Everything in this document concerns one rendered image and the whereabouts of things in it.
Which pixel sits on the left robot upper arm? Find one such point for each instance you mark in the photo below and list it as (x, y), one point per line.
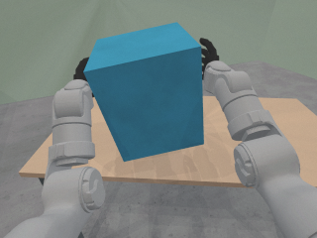
(69, 199)

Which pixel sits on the table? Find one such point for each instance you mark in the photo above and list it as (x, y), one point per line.
(210, 164)

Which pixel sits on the carton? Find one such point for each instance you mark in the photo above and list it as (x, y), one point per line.
(148, 86)

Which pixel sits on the robot right forearm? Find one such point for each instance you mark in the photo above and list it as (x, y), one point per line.
(247, 119)

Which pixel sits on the robot left forearm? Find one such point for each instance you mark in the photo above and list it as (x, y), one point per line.
(71, 123)

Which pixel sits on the right robot hand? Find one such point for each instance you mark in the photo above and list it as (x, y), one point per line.
(210, 54)

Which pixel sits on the right robot upper arm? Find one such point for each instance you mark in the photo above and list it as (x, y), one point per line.
(269, 165)

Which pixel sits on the left robot hand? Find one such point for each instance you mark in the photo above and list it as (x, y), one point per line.
(79, 72)

